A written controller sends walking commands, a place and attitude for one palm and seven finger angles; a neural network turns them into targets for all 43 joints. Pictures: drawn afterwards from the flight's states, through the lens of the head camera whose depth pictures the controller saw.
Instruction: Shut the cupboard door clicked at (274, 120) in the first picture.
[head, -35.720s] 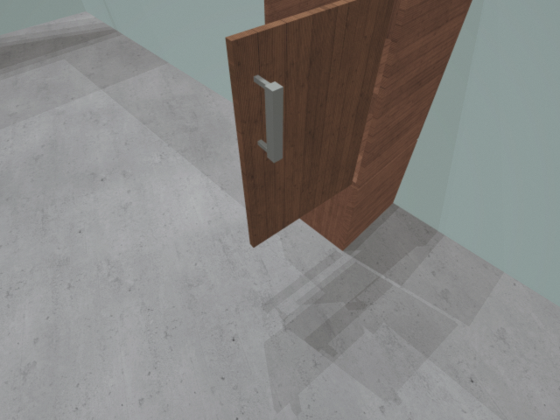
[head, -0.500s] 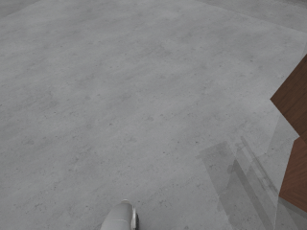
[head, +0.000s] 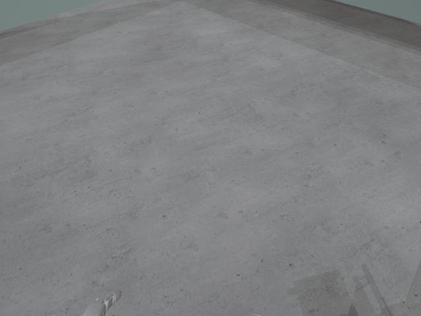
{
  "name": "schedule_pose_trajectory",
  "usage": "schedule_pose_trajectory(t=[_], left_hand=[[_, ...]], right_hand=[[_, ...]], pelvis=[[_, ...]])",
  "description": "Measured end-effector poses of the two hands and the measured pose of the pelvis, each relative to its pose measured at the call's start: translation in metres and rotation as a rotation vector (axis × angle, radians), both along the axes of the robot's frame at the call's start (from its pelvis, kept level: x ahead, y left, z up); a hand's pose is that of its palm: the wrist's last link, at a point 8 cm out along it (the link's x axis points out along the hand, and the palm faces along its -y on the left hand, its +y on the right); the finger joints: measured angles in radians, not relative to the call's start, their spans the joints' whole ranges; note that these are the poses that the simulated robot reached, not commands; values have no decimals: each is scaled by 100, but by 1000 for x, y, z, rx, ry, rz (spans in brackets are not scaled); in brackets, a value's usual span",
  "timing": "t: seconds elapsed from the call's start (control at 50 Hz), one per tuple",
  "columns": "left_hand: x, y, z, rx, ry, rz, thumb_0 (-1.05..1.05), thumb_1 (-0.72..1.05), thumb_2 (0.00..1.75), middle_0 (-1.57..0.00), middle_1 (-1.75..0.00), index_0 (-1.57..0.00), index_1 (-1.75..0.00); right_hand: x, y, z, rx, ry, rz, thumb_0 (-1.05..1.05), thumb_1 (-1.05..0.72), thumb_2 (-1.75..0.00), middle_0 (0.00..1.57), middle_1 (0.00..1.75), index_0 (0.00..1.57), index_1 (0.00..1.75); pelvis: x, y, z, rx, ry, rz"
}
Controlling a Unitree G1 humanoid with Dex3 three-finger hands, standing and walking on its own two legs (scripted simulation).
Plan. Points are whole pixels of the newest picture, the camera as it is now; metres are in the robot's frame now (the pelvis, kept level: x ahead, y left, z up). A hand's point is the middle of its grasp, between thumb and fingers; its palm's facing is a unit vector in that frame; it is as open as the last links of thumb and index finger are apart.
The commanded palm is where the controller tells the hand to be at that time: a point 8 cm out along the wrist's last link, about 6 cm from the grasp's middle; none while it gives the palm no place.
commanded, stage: walk to a spot facing it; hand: left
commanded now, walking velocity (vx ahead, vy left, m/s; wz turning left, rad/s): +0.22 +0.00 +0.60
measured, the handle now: out of the picture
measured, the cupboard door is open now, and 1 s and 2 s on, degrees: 50 50 50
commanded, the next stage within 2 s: turn to face it in 0.16 s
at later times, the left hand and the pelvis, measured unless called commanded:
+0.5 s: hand out of the picture +0.11 +0.23 -0.18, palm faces +0.23 -0.95 -0.21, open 7.3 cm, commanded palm none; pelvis +0.15 +0.04 +0.00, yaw +9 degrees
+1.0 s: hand (105, 259) +0.28 +0.27 -0.17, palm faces -0.06 -0.97 -0.22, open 7.4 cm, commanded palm none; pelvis +0.21 +0.07 +0.00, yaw -8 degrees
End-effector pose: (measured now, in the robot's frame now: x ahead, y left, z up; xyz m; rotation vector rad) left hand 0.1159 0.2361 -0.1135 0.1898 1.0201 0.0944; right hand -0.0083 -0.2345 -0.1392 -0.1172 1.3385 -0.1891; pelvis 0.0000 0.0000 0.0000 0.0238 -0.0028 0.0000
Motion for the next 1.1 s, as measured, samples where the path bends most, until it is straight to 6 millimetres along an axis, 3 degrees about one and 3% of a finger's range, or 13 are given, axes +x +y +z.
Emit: schedule_pose_trajectory(t=[0.04,0.1,0.22,0.32,0.38,0.42,0.48,0.6,0.76,0.92,1.02,1.1], left_hand=[[18,-5,-1,8,-27,14,0,91,90,-20,-30,-20,-30],[24,-9,0,5,-4,65,0,91,90,-20,-30,-20,-30],[9,-5,-5,-14,115,208,0,93,90,-20,-30,-20,-30],[-13,17,-19,-24,220,301,0,93,90,-20,-30,-20,-30],[-25,31,-38,-37,293,335,0,93,90,-20,-30,-20,-30],[-29,39,-46,-32,351,337,0,92,90,-20,-30,-20,-30],[-24,43,-43,-35,398,333,0,92,90,-20,-30,-20,-30],[12,43,-25,-49,368,282,0,92,90,-20,-30,-20,-30],[66,38,-22,-4,306,193,0,91,90,-20,-30,-20,-30],[120,61,-16,21,303,77,0,91,90,-20,-30,-20,-30],[168,88,-31,28,282,-8,0,91,90,-20,-30,-20,-30],[216,96,-23,38,231,-89,0,91,90,-20,-30,-20,-30]], right_hand=[[10,-9,-6,-2,44,6,0,-91,-90,20,30,20,30],[38,-18,2,-16,72,35,1,-91,-90,20,30,20,30],[128,-15,21,-31,32,135,1,-91,-90,20,30,19,30],[219,13,23,-38,-51,270,0,-91,-90,20,30,19,30],[270,37,16,-57,-157,330,0,-91,-90,20,30,19,30],[292,51,16,-63,-204,339,0,-91,-90,20,30,19,30],[311,70,21,-51,-240,340,0,-91,-90,20,30,20,30],[318,85,21,4,-237,280,0,-91,-90,20,30,20,30],[296,51,-2,12,-155,119,0,-91,-90,20,30,20,30],[274,30,25,-91,-114,-5,0,-91,-90,20,30,20,30],[262,36,30,-161,-144,-64,0,-91,-90,20,30,20,30],[237,48,38,-173,-107,-99,0,-91,-90,20,30,20,30]], pelvis=[[16,-6,-4,-13,0,21],[40,-9,2,-21,4,59],[83,-7,15,-21,23,156],[113,10,10,-31,12,216],[133,30,-6,-63,1,200],[141,36,-11,-47,-10,190],[150,42,-6,-39,-19,160],[164,48,5,-52,-20,97],[182,41,-4,-29,2,7],[199,55,10,-16,34,-92],[209,75,0,-37,37,-157],[214,82,7,-52,23,-210]])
